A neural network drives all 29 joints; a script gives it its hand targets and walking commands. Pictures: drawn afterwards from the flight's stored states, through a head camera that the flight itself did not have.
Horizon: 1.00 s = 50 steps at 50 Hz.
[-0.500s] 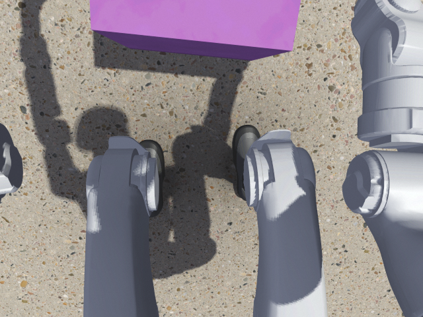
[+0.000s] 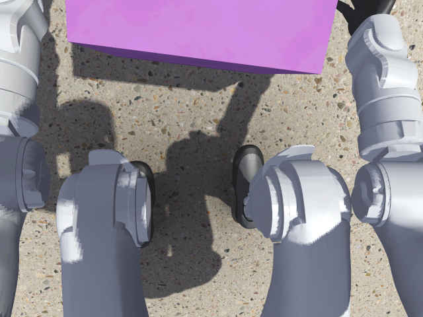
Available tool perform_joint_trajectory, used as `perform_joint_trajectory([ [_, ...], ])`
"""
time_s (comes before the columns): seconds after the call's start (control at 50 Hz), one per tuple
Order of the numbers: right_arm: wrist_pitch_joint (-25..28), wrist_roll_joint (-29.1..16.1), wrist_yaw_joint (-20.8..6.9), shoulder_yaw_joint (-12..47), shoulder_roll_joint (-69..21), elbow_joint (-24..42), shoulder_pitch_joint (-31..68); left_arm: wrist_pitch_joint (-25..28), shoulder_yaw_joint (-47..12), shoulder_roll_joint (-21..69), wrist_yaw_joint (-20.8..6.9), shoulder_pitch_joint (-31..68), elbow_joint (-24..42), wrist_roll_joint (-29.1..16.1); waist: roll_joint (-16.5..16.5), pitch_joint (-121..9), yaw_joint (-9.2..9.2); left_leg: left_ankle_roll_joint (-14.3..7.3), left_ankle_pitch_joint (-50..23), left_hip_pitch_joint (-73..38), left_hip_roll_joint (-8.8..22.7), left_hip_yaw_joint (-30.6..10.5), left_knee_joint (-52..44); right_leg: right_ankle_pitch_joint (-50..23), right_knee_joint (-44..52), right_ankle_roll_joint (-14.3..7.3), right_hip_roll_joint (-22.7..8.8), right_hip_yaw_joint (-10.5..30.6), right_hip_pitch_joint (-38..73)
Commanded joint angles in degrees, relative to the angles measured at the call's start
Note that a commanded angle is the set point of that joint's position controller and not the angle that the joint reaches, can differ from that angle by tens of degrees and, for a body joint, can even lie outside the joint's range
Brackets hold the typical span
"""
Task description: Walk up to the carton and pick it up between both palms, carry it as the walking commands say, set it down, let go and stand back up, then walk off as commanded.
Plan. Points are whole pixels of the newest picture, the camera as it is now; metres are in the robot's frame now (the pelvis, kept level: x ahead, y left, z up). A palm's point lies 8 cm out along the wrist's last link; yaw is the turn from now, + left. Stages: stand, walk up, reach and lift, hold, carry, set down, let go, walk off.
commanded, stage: reach and lift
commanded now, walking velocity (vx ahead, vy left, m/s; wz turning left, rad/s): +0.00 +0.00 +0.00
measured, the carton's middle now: out of the picture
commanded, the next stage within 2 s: none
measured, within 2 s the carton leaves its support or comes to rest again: leaves its support in 1.72 s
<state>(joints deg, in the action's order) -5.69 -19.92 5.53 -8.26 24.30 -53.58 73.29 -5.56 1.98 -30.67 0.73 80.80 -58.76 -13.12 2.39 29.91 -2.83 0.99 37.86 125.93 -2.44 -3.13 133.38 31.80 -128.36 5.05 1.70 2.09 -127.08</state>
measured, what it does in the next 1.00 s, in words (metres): stands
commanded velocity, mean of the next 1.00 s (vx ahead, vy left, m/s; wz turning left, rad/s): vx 0.00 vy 0.00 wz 0.00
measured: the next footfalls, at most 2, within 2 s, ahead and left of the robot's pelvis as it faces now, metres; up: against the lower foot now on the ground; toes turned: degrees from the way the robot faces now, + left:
none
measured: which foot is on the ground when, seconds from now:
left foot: down 0.00-1.00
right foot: down 0.00-1.00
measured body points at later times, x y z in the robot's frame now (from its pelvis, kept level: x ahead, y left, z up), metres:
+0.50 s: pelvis -0.01 +0.00 +0.00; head +0.37 +0.02 +0.24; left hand +0.56 +0.21 -0.18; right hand +0.53 -0.23 -0.17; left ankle +0.10 +0.12 -0.32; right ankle +0.13 -0.14 -0.32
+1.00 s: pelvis -0.01 +0.00 +0.00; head +0.36 +0.02 +0.24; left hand +0.56 +0.18 -0.18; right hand +0.54 -0.20 -0.17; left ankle +0.10 +0.12 -0.32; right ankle +0.13 -0.14 -0.32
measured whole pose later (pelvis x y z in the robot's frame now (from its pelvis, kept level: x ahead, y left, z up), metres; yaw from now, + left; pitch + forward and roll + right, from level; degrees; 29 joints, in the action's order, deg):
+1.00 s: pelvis -0.01 +0.00 +0.00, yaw +0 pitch +30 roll -3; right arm -1.9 -21.0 7.7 -3.3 21.2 -65.1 84.6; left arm -3.3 -4.9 -27.4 4.1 85.9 -62.5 -15.3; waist 2.4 29.9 -2.7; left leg 0.7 34.9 126.7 -1.6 -2.7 131.3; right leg 29.6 -126.7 4.5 1.3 2.0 -127.5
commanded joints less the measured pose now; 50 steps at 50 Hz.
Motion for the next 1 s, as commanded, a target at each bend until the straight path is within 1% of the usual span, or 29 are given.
perform_joint_trajectory([
  [0.0, 2.6, -0.8, -0.3, -1.6, 2.1, 7.0, 11.9, 2.6, 1.4, -9.5, 0.3, 18.4, 11.7, 1.0, -11.0, -94.9, 1.79, 0.3, -31.1, -44.1, 2.2, 3.2, -14.2, -27.2, 5.6, -1.4, -0.6, -7.2, 34.6],
  [0.02, 3.0, -0.4, 0.1, -2.4, 3.0, 8.0, 10.6, 2.8, 1.5, -9.2, 0.6, 18.5, 14.1, 0.3, -11.0, -99.3, 0.07, 0.9, -33.7, -46.9, 2.1, 3.4, -13.2, -29.8, 5.2, -1.5, -0.7, -7.2, 37.1],
  [0.06, 2.5, 0.5, 0.3, -2.5, 3.0, 5.5, 9.7, 2.1, 2.7, -10.4, 0.9, 15.3, 8.4, 0.9, -8.5, -96.1, 0.67, 0.3, -30.9, -44.5, 1.8, 3.2, -13.7, -27.3, 5.3, -0.9, -0.8, -7.7, 35.4],
  [0.1, 2.8, -0.2, -0.2, -1.5, 1.5, 5.8, 8.0, 1.9, 1.0, -7.0, 0.0, 13.5, 9.2, -0.1, -9.6, -94.5, -0.16, 0.8, -30.6, -43.6, 1.9, 3.6, -14.0, -27.1, 5.9, -1.2, -0.4, -7.9, 35.2],
  [0.14, 3.0, -0.4, 0.1, -1.4, 1.9, 7.9, 10.4, 2.4, 1.9, -8.5, 0.6, 15.1, 11.7, 0.5, -9.5, -97.2, 1.29, 0.8, -32.7, -44.7, 1.8, 3.3, -14.2, -29.0, 4.9, -1.1, -0.4, -8.2, 35.9],
  [0.16, 2.6, 0.2, 0.1, -2.0, 1.6, 3.3, 6.7, 2.0, 2.0, -8.5, 0.5, 12.5, 9.1, 1.2, -9.9, -93.3, 0.86, 0.8, -30.6, -42.5, 1.9, 3.2, -14.1, -27.4, 4.8, -1.1, -0.2, -7.8, 34.1],
  [0.18, 2.8, -0.3, 0.1, -0.6, 2.1, 6.8, 10.0, 1.9, 1.6, -7.6, 0.4, 14.1, 9.5, -0.2, -7.6, -95.0, 0.45, 0.7, -31.9, -43.1, 1.7, 3.0, -13.5, -28.6, 5.7, -1.0, -0.6, -7.4, 35.9],
  [0.2, 2.9, 0.0, 0.2, -1.2, 2.8, 8.0, 11.1, 1.8, 0.9, -7.9, 0.3, 15.7, 10.5, -0.6, -8.2, -96.0, -0.10, 0.8, -31.6, -41.4, 1.8, 3.8, -13.3, -29.0, 5.8, -1.2, -0.4, -7.4, 37.7],
  [0.22, 2.8, -0.6, 0.3, -1.6, 2.6, 8.8, 11.8, 2.1, 1.9, -9.0, 0.3, 16.2, 11.7, -0.2, -9.4, -95.9, 1.03, 0.7, -31.3, -42.6, 1.8, 4.0, -13.5, -28.4, 5.9, -1.2, -0.4, -7.4, 36.6],
  [0.24, 2.5, -0.8, 0.0, -0.6, 1.5, 5.4, 10.5, 1.9, 0.7, -8.1, 0.3, 15.7, 8.9, -0.4, -9.2, -93.8, 0.09, 0.8, -29.5, -41.8, 2.3, 3.6, -14.2, -26.9, 6.0, -1.1, -0.7, -7.8, 35.1],
  [0.26, 2.7, -1.0, 0.0, -0.1, 2.2, 8.2, 13.1, 1.9, 1.8, -8.6, 0.5, 15.5, 8.9, 0.3, -8.2, -94.4, 1.84, 0.4, -28.6, -41.4, 2.0, 3.6, -14.7, -26.1, 5.8, -0.7, -0.6, -7.9, 35.6],
  [0.3, 2.7, -1.2, 0.0, -0.3, 2.1, 6.7, 12.9, 1.9, 1.1, -8.4, 0.4, 17.1, 8.9, 0.0, -8.9, -92.2, 0.65, 0.8, -26.4, -38.6, 2.5, 4.3, -14.2, -25.7, 6.5, -1.1, -0.6, -7.1, 36.0],
  [0.32, 2.6, -1.1, 0.2, 0.1, 1.9, 7.0, 13.8, 2.3, 1.8, -9.1, 0.5, 18.6, 10.7, -0.2, -8.5, -94.3, 1.52, 0.7, -27.2, -39.3, 2.1, 4.5, -14.1, -26.0, 6.4, -1.1, -0.6, -7.0, 37.8],
  [0.34, 2.5, -0.8, 0.4, -0.3, 2.0, 5.9, 13.8, 1.9, 1.9, -9.9, 0.4, 16.9, 6.6, 0.2, -7.3, -90.0, 2.22, 0.0, -24.2, -37.5, 2.4, 4.1, -14.7, -23.0, 6.6, -0.8, -0.6, -7.1, 34.2],
  [0.38, 2.3, -2.0, 0.1, 0.5, 1.1, 4.6, 14.5, 1.7, 0.2, -8.2, 0.4, 17.7, 6.8, -0.3, -9.1, -89.4, 1.47, 0.4, -22.6, -37.1, 2.8, 4.0, -15.3, -22.6, 6.9, -1.2, -0.7, -6.8, 35.4],
  [0.4, 2.4, -2.1, 0.0, 1.5, 0.7, 6.1, 16.4, 1.8, 0.3, -7.7, 0.4, 18.5, 6.7, -1.0, -7.5, -91.0, 2.05, 0.5, -24.4, -37.8, 2.9, 4.3, -14.5, -23.5, 7.3, -1.0, -0.9, -6.1, 37.1],
  [0.42, 2.5, -0.8, 0.4, 0.3, 2.6, 4.1, 16.1, 1.8, 0.7, -8.7, 0.6, 19.4, 6.3, -0.5, -7.1, -90.0, 0.87, 0.5, -22.4, -36.3, 2.7, 3.6, -14.8, -22.3, 6.8, -1.1, -0.9, -7.1, 35.6],
  [0.5, 2.3, -1.7, 0.3, 2.5, -1.2, 2.2, 16.0, 2.0, -1.2, -6.5, 0.2, 20.6, 5.0, -1.1, -8.4, -89.7, 1.80, 0.6, -23.9, -37.4, 2.5, 4.3, -15.3, -23.4, 7.4, -0.9, -0.8, -6.9, 36.4],
  [0.52, 2.6, -1.0, 0.6, 1.4, -0.2, 0.5, 15.9, 2.2, -1.2, -6.4, 0.6, 20.6, 5.6, -0.6, -8.8, -88.1, 0.50, 0.8, -22.2, -37.4, 2.9, 3.9, -15.7, -22.1, 8.0, -1.5, -1.0, -6.6, 35.1],
  [0.54, 2.6, -1.2, 0.7, 2.0, -0.2, 0.6, 16.3, 2.5, 0.0, -7.9, 0.8, 20.8, 5.1, 0.1, -9.2, -89.2, 1.93, 1.0, -22.7, -38.2, 2.5, 4.3, -15.1, -22.1, 8.1, -1.0, -0.5, -6.5, 35.4],
  [0.58, 2.9, -1.2, 0.8, 1.8, -0.9, -1.2, 17.3, 2.0, -2.2, -5.3, 0.5, 21.9, 3.0, -1.6, -8.1, -85.7, 0.05, 0.4, -20.3, -35.9, 2.7, 3.8, -15.8, -20.5, 8.5, -1.2, -0.8, -6.5, 34.6],
  [0.6, 3.4, -1.4, 0.7, 2.5, -2.7, 2.9, 20.0, 2.7, -2.4, -5.0, 0.6, 21.8, 5.3, -0.9, -8.2, -89.1, 1.39, 0.2, -22.9, -37.8, 2.3, 3.7, -15.6, -22.6, 8.2, -1.4, -0.7, -6.3, 35.8],
  [0.62, 2.9, -0.5, 1.1, 2.0, -1.6, -2.3, 18.2, 2.5, -1.6, -6.6, 1.1, 22.9, 3.2, -1.1, -8.2, -87.4, 0.84, 0.6, -21.7, -36.9, 2.3, 3.9, -15.4, -21.5, 8.5, -1.4, -0.6, -6.5, 35.4],
  [0.66, 3.1, -1.0, 1.1, 2.4, -2.1, -2.9, 19.7, 2.3, -2.6, -5.1, 1.5, 23.4, 2.0, -0.5, -8.5, -87.4, 0.77, 0.6, -20.9, -37.4, 2.7, 3.5, -16.2, -20.7, 7.9, -1.0, -0.7, -7.0, 34.7],
  [0.68, 3.7, -0.8, 1.0, 2.5, -3.0, -1.6, 19.3, 2.9, -3.3, -3.3, 1.4, 23.5, 5.5, -0.8, -10.4, -89.6, 1.07, 1.1, -23.7, -40.1, 2.1, 4.2, -15.7, -22.7, 8.4, -1.5, -0.4, -6.6, 35.2],
  [0.74, 3.6, -0.7, 1.3, 3.1, -5.7, -5.4, 17.9, 2.7, -2.9, -3.7, 1.8, 22.6, 1.5, 0.0, -7.8, -87.5, 1.24, 0.5, -22.3, -38.9, 2.1, 3.5, -16.6, -21.3, 9.2, -0.9, -0.2, -6.8, 35.5],
  [0.76, 3.9, -0.8, 1.4, 2.3, -4.9, -5.6, 17.6, 2.9, -2.6, -3.5, 2.1, 22.2, 3.2, 1.3, -9.8, -86.1, 1.92, 0.6, -22.1, -37.8, 1.9, 3.9, -16.6, -21.2, 9.0, -1.4, 0.1, -6.6, 33.2],
  [0.84, 4.9, -0.7, 1.8, 3.8, -6.6, -3.9, 20.2, 3.1, -5.7, 1.0, 2.2, 24.0, 4.8, -0.8, -9.7, -89.8, -0.68, 1.1, -24.5, -41.2, 2.0, 3.1, -16.2, -22.9, 9.0, -1.2, -0.1, -6.9, 35.2],
  [0.98, 5.1, -1.1, 1.0, 7.0, -13.2, -2.6, 23.7, 3.3, -9.8, 8.4, 1.7, 26.7, 6.1, -3.3, -9.6, -90.7, -0.93, 0.9, -26.4, -42.5, 1.0, 3.1, -16.0, -23.6, 9.1, -1.5, 0.9, -7.0, 35.5],
])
